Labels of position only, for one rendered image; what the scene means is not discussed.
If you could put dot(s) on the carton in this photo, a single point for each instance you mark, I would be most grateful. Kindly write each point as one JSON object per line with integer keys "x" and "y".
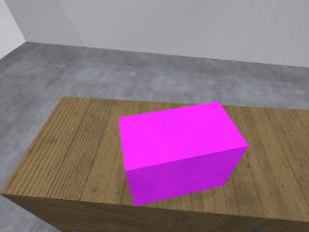
{"x": 178, "y": 151}

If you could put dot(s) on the pedestal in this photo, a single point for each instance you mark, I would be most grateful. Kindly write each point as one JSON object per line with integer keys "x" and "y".
{"x": 73, "y": 174}

